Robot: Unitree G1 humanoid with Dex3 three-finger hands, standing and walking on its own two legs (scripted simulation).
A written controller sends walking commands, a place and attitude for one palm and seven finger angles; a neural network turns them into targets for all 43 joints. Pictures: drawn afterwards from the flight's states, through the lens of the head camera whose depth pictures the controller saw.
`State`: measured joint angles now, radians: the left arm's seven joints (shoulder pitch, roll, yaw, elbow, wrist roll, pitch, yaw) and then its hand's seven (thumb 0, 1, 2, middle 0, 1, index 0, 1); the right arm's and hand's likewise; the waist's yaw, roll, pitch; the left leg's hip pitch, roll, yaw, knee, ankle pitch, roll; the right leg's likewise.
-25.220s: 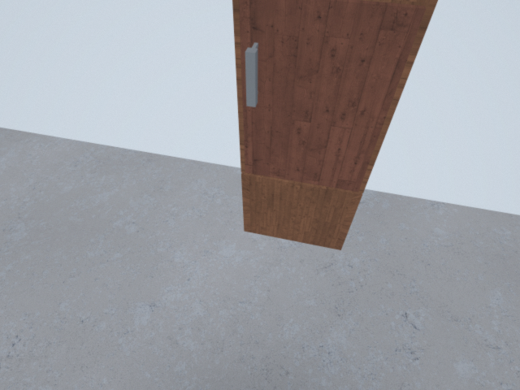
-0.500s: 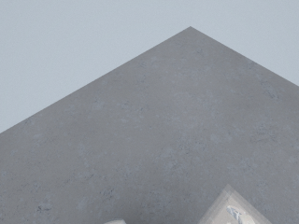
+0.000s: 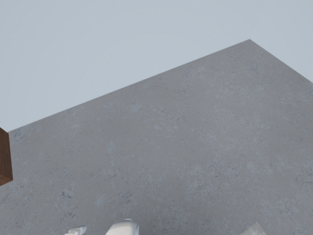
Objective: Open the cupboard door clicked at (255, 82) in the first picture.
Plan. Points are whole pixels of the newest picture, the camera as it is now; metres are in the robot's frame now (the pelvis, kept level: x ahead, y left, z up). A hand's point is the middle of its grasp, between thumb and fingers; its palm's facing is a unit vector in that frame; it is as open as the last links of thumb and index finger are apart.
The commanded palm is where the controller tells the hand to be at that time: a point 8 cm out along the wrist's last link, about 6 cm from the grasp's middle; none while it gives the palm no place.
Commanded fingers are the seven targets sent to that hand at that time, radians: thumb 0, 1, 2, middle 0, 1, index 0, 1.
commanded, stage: turn to face it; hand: left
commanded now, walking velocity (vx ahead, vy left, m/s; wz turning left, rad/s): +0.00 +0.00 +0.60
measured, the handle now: out of the picture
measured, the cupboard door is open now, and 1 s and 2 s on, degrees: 40 40 40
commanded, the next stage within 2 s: take the last steps up to it in 1.92 s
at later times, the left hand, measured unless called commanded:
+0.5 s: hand out of the picture +0.06 +0.21 -0.15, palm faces +0.29 -0.90 -0.32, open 7.4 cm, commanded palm none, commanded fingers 0.00 0.90 0.90 -0.20 -0.30 -0.20 -0.30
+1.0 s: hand out of the picture -0.01 +0.20 -0.17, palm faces +0.59 -0.77 -0.26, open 7.4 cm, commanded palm none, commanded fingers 0.00 0.90 0.90 -0.20 -0.30 -0.20 -0.30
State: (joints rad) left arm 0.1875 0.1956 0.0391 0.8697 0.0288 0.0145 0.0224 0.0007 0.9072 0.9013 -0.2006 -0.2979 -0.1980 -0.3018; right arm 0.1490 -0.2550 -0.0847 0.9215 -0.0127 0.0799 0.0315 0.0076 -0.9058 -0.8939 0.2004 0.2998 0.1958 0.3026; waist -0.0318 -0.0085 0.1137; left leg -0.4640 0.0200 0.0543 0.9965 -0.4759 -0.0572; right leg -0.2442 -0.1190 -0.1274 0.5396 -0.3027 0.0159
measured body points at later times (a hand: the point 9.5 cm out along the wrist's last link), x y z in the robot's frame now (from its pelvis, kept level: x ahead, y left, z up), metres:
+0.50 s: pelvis +0.02 -0.03 -0.01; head +0.08 -0.04 +0.44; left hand +0.04 +0.25 -0.13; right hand +0.17 -0.26 -0.16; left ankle -0.01 +0.11 -0.70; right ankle +0.04 -0.14 -0.74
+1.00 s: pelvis +0.04 -0.03 +0.00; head +0.09 +0.01 +0.44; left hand -0.04 +0.24 -0.15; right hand +0.27 -0.18 -0.14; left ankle -0.01 +0.08 -0.74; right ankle +0.12 -0.16 -0.69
